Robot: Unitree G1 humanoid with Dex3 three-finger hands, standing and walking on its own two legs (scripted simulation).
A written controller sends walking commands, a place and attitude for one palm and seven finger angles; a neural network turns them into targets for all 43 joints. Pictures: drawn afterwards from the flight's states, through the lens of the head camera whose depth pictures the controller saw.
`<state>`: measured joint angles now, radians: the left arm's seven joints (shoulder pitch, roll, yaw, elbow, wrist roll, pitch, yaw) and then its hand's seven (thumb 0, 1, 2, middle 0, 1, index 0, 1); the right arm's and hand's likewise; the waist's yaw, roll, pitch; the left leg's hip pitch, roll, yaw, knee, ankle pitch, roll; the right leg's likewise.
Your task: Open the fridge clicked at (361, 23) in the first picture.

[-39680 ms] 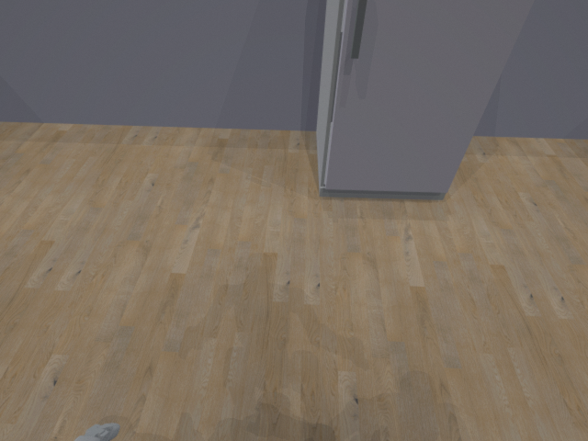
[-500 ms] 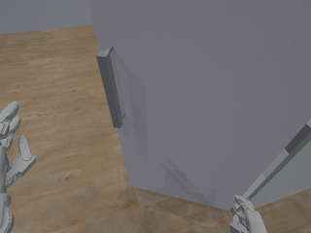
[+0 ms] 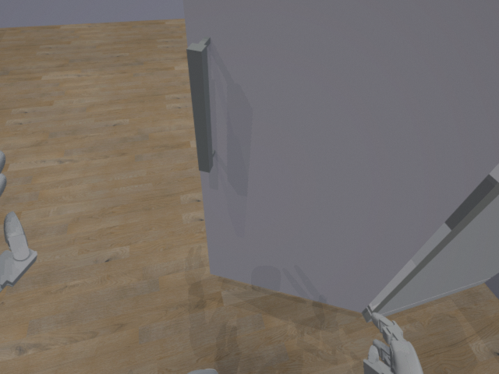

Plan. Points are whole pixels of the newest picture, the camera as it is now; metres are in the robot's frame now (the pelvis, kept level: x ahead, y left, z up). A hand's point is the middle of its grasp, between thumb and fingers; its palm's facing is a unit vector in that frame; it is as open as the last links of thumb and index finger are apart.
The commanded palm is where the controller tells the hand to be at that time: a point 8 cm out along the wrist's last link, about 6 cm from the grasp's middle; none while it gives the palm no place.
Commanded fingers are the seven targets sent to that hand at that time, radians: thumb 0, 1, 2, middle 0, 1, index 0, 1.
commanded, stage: step back with the hand held close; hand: left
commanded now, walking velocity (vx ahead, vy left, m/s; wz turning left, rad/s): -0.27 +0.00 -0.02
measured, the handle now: (205, 111) +0.55 +0.15 +0.13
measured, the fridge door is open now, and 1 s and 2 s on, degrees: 59 59 59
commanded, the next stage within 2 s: stop stepping back and stand still in 0.70 s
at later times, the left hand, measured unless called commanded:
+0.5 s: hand out of the picture +0.10 +0.28 +0.18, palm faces +0.50 -0.77 -0.39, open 7.4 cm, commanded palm +0.03 +0.32 +0.19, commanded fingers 0.00 0.90 0.90 -0.20 -0.30 -0.20 -0.30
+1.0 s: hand out of the picture +0.01 +0.24 +0.17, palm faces +0.35 -0.82 -0.45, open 7.4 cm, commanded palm -0.05 +0.28 +0.19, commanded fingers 0.00 0.90 0.90 -0.20 -0.30 -0.20 -0.30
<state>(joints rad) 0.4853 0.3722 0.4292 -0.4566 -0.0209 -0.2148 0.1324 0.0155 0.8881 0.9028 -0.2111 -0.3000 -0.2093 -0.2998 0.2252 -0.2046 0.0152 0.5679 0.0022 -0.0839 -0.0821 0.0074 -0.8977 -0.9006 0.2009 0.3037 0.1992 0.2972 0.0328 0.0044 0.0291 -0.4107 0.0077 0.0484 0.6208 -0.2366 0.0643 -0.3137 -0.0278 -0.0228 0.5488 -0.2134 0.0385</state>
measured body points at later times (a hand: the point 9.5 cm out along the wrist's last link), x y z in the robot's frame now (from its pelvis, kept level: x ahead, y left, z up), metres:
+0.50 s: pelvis -0.09 +0.01 -0.01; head -0.07 +0.05 +0.44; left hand +0.07 +0.32 +0.20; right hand +0.11 -0.22 -0.07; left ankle -0.04 +0.11 -0.73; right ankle -0.01 -0.15 -0.72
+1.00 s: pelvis -0.21 -0.01 +0.01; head -0.22 +0.01 +0.46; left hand -0.02 +0.28 +0.20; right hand -0.09 -0.28 -0.07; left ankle -0.19 +0.10 -0.72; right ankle -0.24 -0.13 -0.73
